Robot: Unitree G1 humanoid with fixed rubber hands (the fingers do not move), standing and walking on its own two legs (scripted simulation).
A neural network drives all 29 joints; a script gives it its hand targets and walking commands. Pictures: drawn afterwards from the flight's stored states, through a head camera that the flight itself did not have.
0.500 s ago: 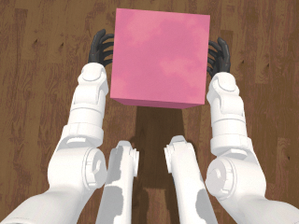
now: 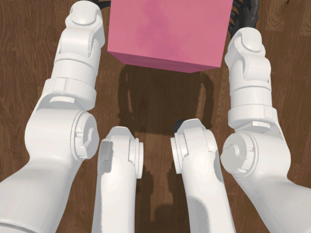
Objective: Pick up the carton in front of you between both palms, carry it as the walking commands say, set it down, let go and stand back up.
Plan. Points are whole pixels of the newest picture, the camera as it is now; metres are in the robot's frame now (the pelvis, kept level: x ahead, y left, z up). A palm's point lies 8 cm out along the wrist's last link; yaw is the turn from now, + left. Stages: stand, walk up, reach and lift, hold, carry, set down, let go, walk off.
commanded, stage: set down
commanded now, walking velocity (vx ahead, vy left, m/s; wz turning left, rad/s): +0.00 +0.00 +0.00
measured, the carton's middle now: (165, 22) +0.54 -0.05 -0.24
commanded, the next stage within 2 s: none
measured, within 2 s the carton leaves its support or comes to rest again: rests again in 1.20 s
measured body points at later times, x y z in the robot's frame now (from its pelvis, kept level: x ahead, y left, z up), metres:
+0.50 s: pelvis +0.01 +0.00 -0.03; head +0.37 +0.00 +0.24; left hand +0.56 +0.10 -0.20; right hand +0.51 -0.20 -0.20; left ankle +0.10 +0.11 -0.38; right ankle +0.12 -0.13 -0.38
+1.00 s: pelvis +0.00 +0.01 -0.04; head +0.36 +0.01 +0.23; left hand +0.57 +0.10 -0.21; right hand +0.51 -0.20 -0.21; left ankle +0.10 +0.11 -0.38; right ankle +0.12 -0.13 -0.38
